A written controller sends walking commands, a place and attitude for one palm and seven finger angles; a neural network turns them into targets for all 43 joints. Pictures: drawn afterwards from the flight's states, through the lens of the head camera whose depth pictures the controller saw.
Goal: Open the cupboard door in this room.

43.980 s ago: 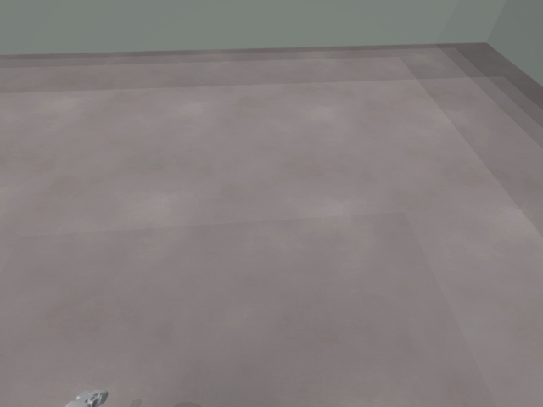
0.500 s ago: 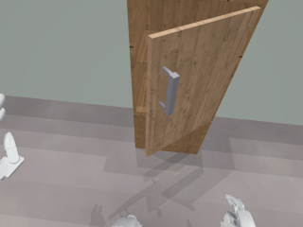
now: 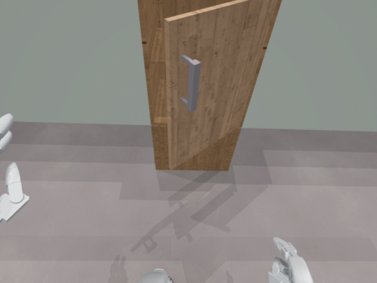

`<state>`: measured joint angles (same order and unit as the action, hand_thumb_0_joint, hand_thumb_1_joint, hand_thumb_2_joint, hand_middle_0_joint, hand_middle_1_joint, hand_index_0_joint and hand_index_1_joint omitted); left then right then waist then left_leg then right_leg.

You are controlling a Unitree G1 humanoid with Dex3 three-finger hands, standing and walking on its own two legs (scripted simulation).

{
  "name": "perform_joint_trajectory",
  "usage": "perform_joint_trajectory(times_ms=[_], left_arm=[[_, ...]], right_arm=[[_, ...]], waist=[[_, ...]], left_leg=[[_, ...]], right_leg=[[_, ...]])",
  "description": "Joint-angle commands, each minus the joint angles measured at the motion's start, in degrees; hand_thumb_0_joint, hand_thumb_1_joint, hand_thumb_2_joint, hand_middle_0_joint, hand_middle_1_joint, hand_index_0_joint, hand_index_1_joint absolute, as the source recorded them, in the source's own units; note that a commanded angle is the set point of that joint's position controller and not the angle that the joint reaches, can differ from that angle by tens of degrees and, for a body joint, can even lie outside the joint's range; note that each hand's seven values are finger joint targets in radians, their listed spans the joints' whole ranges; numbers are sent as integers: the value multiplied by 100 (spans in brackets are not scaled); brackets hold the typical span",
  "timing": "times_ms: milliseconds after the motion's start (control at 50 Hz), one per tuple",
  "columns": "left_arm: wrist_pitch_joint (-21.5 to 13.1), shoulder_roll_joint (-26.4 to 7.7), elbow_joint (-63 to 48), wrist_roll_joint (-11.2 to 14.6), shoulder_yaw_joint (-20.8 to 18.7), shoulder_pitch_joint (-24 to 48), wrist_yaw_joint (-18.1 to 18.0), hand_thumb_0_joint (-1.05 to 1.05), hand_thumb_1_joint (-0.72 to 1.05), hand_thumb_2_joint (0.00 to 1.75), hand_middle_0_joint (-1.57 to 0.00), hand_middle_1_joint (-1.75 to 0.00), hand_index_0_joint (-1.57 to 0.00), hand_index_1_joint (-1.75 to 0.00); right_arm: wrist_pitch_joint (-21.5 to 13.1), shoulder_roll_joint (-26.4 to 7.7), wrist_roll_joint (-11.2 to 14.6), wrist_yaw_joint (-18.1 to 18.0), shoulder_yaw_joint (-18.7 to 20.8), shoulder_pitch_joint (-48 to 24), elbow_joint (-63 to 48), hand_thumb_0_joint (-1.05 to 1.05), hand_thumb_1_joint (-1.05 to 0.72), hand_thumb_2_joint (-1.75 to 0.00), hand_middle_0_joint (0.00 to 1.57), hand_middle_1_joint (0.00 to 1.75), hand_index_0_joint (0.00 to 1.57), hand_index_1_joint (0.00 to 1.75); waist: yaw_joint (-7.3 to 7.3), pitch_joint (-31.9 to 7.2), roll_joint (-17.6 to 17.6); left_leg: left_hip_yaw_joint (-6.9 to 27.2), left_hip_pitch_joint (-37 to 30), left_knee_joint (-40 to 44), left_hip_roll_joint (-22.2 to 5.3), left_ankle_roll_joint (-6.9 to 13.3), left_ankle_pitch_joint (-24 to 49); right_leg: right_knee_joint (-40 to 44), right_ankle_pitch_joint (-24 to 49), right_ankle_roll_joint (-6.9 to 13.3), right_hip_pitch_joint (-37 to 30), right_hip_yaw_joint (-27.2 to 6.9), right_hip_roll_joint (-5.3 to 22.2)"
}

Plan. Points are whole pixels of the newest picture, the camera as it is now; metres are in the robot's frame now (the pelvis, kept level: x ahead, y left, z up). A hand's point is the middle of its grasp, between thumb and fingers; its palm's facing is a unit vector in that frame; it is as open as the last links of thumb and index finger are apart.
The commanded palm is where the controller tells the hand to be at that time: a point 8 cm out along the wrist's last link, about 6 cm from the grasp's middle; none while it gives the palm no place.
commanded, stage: stop stepping back and stand still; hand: left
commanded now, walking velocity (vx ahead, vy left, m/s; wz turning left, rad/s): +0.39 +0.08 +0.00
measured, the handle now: (188, 84) +0.60 +0.06 +0.10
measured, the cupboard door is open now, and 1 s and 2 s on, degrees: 39 39 39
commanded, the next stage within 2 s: let the arm hang, fingers relaxed in 0.58 s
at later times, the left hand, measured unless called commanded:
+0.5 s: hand (2, 240) +0.13 +0.25 +0.19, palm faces +0.46 -0.75 -0.48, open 7.5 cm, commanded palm +0.09 +0.28 +0.19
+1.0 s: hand out of the picture -0.02 +0.20 -0.17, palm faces +0.11 -0.98 -0.18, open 7.1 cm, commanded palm none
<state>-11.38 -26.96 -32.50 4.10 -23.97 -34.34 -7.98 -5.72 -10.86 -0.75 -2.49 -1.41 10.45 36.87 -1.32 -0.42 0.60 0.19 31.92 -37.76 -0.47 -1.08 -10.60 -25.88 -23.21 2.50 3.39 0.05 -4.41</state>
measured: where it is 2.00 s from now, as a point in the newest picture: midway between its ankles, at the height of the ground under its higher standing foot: outside the picture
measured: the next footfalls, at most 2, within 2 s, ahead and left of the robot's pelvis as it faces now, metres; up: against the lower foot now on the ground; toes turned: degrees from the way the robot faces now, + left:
left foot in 0.08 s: +0.10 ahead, +0.09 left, +0.00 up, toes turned +1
left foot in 0.70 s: +0.00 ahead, +0.15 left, +0.00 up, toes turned +4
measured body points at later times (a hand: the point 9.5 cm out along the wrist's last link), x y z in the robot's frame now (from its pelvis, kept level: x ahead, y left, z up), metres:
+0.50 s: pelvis -0.05 -0.02 +0.02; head -0.08 -0.04 +0.47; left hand +0.10 +0.28 +0.21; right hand +0.08 -0.26 -0.09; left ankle -0.02 +0.12 -0.66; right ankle -0.07 -0.07 -0.73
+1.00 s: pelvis -0.06 +0.02 +0.01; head -0.05 +0.04 +0.46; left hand -0.03 +0.25 -0.15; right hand +0.02 -0.21 -0.13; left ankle -0.04 +0.15 -0.72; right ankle -0.07 -0.07 -0.72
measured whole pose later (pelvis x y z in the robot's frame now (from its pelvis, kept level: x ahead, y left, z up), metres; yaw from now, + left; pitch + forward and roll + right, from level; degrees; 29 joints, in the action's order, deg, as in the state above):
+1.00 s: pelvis -0.06 +0.02 +0.01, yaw +4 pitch -2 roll +0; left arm 3.1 -10.3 53.0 -0.6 -1.5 -15.0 -1.8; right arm 1.3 -9.9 -1.8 -0.7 -1.4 11.6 54.2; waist 0.2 3.7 -2.1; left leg 0.2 14.9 -31.8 -1.4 -0.8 -14.6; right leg -31.0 -18.1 2.3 10.8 7.9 0.5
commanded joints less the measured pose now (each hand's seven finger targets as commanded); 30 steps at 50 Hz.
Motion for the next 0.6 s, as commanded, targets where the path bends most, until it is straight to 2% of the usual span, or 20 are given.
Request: perform_joint_trajectory(times_ms=[0,40,60,80,100,120,140,160,180,200,240,280,300,320,340,360,400,460,520,580], left_arm=[[-168,-960,-512,-53,-731,1086,-152,0,90,90,-20,-30,-20,-30],[-226,-822,-382,-145,-539,1396,-162,0,90,90,-20,-30,-20,-30],[-252,-830,-391,-155,-525,1472,-173,0,90,90,-20,-30,-20,-30],[-277,-879,-560,-181,-594,1456,-206,0,90,90,-20,-30,-20,-30],[-349,-991,-740,-167,-670,1303,-203,0,90,90,-20,-30,-20,-30],[-388,-868,-1029,-159,-522,1339,-192,0,90,90,-20,-30,-20,-30],[-360,-888,-999,-195,-562,1208,-193,0,90,90,-20,-30,-20,-30],[-309,-912,-898,-173,-701,833,-220,0,90,90,-20,-30,-20,-30],[-251,-843,-781,-160,-723,487,-240,0,90,90,-20,-30,-20,-30],[-232,-988,-726,-133,-919,174,-254,0,90,90,-20,-30,-20,-30],[-216,-693,-748,-155,-736,-102,-260,0,90,90,-20,-30,-20,-30],[-176,-681,-621,-182,-730,-215,-247,0,90,90,-20,-30,-20,-30],[-157,-784,-565,-210,-809,-247,-238,0,90,90,-20,-30,-20,-30],[-156,-811,-563,-221,-773,-88,-201,0,90,90,-20,-30,-20,-30],[-173,-958,-544,-190,-875,262,-176,0,90,90,-20,-30,-20,-30],[-211,-879,-647,-152,-757,825,-178,0,90,90,-20,-30,-20,-30],[-272,-710,-172,-192,-565,1222,-180,0,90,90,-20,-30,-20,-30],[-380,-594,396,-307,-367,1407,-173,0,90,90,-20,-30,-20,-30],[-474,-630,161,-340,-395,1359,-237,0,90,90,-20,-30,-20,-30],[-477,-660,-329,-291,-544,1020,-278,0,90,90,-20,-30,-20,-30]], right_arm=[[-276,-793,167,-169,325,-452,-823,0,-90,-90,20,30,20,30],[-329,-821,134,-227,308,-292,-729,0,-90,-90,20,30,20,30],[-366,-887,135,-258,345,-237,-742,0,-90,-90,20,30,20,30],[-384,-978,132,-257,386,-196,-836,0,-90,-90,20,30,20,30],[-455,-926,79,-235,327,-176,-773,0,-90,-90,20,30,20,30],[-529,-824,22,-193,339,-189,-768,0,-90,-90,20,30,20,30],[-598,-802,-14,-147,343,-292,-749,0,-90,-90,20,30,20,30],[-609,-768,5,-123,365,-303,-749,0,-90,-90,20,30,20,30],[-586,-772,5,-122,357,-366,-762,0,-90,-90,20,30,20,30],[-574,-772,12,-140,366,-353,-794,0,-90,-90,20,30,20,30],[-486,-757,-1,-152,366,-324,-858,0,-90,-90,20,30,20,30],[-382,-773,-7,-185,393,-290,-883,0,-90,-90,20,30,20,30],[-334,-735,2,-201,397,-270,-895,0,-90,-90,20,30,20,30],[-252,-658,-21,-205,399,-266,-903,0,-90,-90,20,30,20,30],[-173,-741,-28,-208,456,-234,-870,0,-90,-90,20,30,20,30],[-219,-846,-41,-207,505,-189,-772,0,-90,-90,20,30,20,30],[-336,-807,-14,-212,408,-56,-657,0,-90,-90,20,30,20,30],[-402,-802,40,-302,396,-193,-592,0,-90,-90,20,30,20,30],[-504,-746,40,-348,376,-322,-667,0,-90,-90,20,30,20,30],[-537,-695,24,-281,365,-364,-808,0,-90,-90,20,30,20,30]], waist=[[209,66,-788],[300,45,-69],[299,-140,302],[247,-437,715],[256,-637,1644],[272,-552,1672],[177,-274,1138],[118,-147,746],[94,-19,847],[33,-132,963],[90,-160,1594],[86,-123,1369],[80,-137,840],[114,-159,-220],[121,-68,-1202],[168,71,-1136],[332,146,-422],[232,295,-403],[63,142,-599],[-82,-146,-877]], left_leg=[[-7,-877,-441,-169,147,-507],[-212,-1841,618,21,318,121],[-21,-2325,892,-56,448,580],[625,-2866,947,-482,734,1357],[1819,-3167,1484,-1012,991,1424],[2770,-2708,2286,-1418,1069,236],[2857,-1705,2809,-1562,1111,-1442],[2417,-1084,3123,-1388,982,-2416],[1934,-555,3311,-1192,801,-2757],[1549,-341,3399,-1011,620,-2815],[971,58,3369,-813,393,-2916],[645,342,2853,-638,275,-2944],[396,219,2131,-385,224,-2600],[125,202,627,-110,169,-2028],[-69,161,-1277,182,85,-1401],[153,413,-2415,135,3,-1231],[260,318,-2540,-114,28,-835],[-60,115,-1810,-166,87,-497],[-351,-360,-721,-82,193,-593],[-518,-949,345,3,274,-637]], right_leg=[[635,2942,408,880,-930,1775],[41,3186,164,979,-634,1426],[-469,3060,-62,1078,-384,1098],[-1074,2803,-300,1411,-158,682],[-1818,958,-357,1986,131,345],[-2579,-753,-276,1983,-85,181],[-2886,-921,-227,1604,-300,294],[-2702,-639,-167,1207,-168,312],[-2428,-464,-163,827,86,231],[-2036,-386,-158,420,319,135],[-1323,-536,-107,-218,685,-28],[-348,-460,-34,-711,728,-4],[306,-386,26,-599,438,224],[996,-659,324,-209,-693,974],[1916,-1765,857,851,-2641,2238],[2094,-2175,995,1306,-3100,2567],[1770,-1528,726,1426,-2258,2169],[1441,471,374,977,-1359,1875],[1190,1540,152,554,-1121,1811],[929,2025,142,211,-1012,1727]])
